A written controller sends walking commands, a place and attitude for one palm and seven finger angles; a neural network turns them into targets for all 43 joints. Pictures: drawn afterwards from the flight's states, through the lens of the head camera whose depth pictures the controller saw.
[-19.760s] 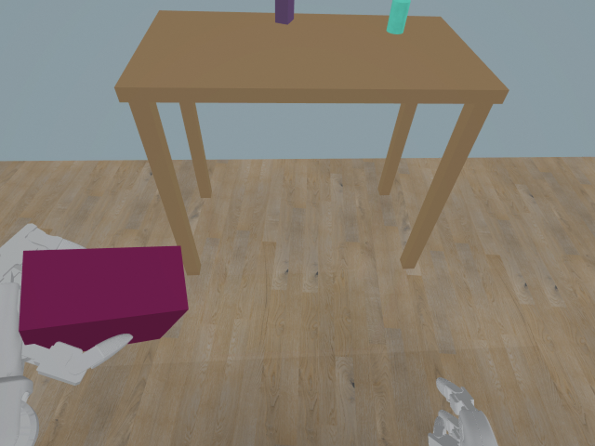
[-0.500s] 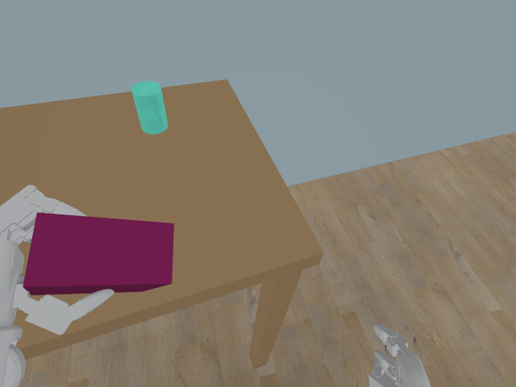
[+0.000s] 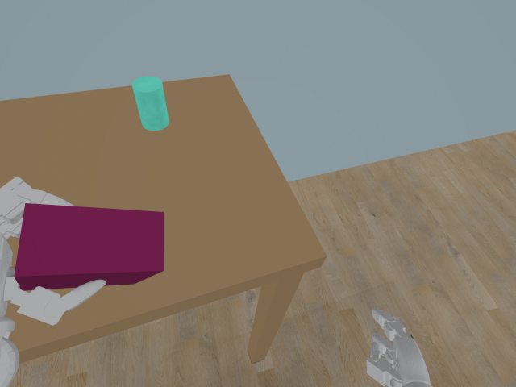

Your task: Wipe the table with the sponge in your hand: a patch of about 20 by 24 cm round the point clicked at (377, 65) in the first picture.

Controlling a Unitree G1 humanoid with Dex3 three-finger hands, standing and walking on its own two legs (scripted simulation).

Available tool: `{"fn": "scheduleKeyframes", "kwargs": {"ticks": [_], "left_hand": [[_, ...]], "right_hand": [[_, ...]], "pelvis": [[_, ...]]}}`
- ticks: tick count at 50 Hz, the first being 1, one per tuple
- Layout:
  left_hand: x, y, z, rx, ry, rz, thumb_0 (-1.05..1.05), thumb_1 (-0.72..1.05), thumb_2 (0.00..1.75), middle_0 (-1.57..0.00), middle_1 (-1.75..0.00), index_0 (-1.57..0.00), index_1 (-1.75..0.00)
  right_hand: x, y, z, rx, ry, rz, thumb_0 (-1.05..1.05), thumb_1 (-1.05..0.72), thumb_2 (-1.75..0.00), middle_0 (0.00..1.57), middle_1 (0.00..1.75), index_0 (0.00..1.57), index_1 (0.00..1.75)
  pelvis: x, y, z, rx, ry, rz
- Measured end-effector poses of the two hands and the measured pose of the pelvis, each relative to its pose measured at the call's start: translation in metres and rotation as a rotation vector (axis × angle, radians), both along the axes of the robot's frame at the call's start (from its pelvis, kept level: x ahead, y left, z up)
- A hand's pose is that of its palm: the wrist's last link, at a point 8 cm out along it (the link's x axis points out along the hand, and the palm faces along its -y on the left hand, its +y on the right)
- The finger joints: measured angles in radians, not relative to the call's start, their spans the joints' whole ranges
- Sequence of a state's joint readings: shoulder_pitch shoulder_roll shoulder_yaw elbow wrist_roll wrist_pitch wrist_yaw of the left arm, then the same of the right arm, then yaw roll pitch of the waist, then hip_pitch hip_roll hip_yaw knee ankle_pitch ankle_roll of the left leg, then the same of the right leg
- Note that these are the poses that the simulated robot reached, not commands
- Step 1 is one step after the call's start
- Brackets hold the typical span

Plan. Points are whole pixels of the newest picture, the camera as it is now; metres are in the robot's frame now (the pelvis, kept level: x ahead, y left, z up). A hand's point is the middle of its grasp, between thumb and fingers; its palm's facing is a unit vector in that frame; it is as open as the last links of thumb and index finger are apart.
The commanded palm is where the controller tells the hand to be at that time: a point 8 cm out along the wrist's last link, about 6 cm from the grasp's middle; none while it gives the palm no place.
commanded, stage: look again from close up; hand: left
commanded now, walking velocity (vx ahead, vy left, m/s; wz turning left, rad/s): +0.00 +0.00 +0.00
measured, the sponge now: (111, 252) +0.24 +0.21 +0.13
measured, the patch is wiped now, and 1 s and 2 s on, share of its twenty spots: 0.00 0.00 0.00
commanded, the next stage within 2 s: come to a stop and stand still in 0.22 s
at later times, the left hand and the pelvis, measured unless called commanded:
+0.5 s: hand (25, 240) +0.22 +0.28 +0.17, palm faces +0.40 -0.79 -0.45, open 10.6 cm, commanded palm +0.15 +0.30 +0.17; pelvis -0.01 +0.01 +0.00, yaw +1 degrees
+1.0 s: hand (47, 259) +0.21 +0.26 +0.15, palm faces +0.44 -0.84 -0.31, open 10.6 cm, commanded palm +0.15 +0.28 +0.17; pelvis -0.01 +0.00 +0.00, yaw +0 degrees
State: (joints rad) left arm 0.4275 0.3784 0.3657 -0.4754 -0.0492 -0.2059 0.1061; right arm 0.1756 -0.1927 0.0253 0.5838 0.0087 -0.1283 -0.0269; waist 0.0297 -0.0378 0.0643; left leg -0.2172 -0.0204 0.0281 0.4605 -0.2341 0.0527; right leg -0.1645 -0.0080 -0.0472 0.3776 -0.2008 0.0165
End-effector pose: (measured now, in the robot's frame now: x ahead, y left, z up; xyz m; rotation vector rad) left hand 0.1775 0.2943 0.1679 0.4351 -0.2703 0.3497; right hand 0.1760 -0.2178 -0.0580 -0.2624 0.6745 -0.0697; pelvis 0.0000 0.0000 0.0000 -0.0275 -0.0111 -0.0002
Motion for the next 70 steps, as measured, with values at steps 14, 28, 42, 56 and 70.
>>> {"fn": "scheduleKeyframes", "kwargs": {"ticks": [14, 28, 42, 56, 70], "left_hand": [[0.0, 0.008, -0.002, -0.019, -0.005, -0.009, -0.01, -0.54, 1.03, -0.67, -1.29, -0.7, -1.29], [0.009, 0.043, 0.033, 0.163, -0.152, 0.042, -0.01, -0.54, 1.03, -0.68, -1.29, -0.7, -1.29], [-0.023, 0.003, 0.001, 0.017, -0.055, -0.017, -0.01, -0.54, 1.03, -0.67, -1.29, -0.69, -1.29], [-0.001, -0.013, -0.003, -0.024, -0.04, -0.038, -0.01, -0.54, 1.03, -0.67, -1.29, -0.69, -1.29], [-0.004, 0.005, -0.002, -0.023, -0.009, 0.019, -0.01, -0.54, 1.03, -0.67, -1.29, -0.69, -1.29]], "right_hand": [[-0.006, 0.016, -0.003, 0.008, 0.018, -0.006, 0.01, -0.9, -0.9, 0.21, 0.3, 0.2, 0.3], [-0.016, 0.021, -0.01, 0.001, 0.041, 0.07, 0.01, -0.9, -0.9, 0.21, 0.3, 0.2, 0.3], [-0.039, 0.002, -0.011, 0.016, 0.032, -0.012, 0.01, -0.9, -0.9, 0.21, 0.3, 0.2, 0.3], [-0.011, -0.009, 0.003, -0.015, -0.022, -0.001, 0.01, -0.9, -0.9, 0.21, 0.3, 0.2, 0.3], [0.001, 0.007, 0.0, 0.001, 0.001, 0.014, 0.01, -0.9, -0.9, 0.21, 0.3, 0.2, 0.3]], "pelvis": [[-0.003, 0.013, 0.0, 0.001, -0.01, 0.004], [-0.016, 0.01, -0.003, 0.005, 0.009, 0.012], [-0.017, 0.003, -0.004, 0.006, -0.006, 0.006], [-0.006, -0.001, -0.001, 0.0, -0.005, 0.004], [-0.001, 0.005, 0.0, -0.001, -0.006, 0.004]]}}
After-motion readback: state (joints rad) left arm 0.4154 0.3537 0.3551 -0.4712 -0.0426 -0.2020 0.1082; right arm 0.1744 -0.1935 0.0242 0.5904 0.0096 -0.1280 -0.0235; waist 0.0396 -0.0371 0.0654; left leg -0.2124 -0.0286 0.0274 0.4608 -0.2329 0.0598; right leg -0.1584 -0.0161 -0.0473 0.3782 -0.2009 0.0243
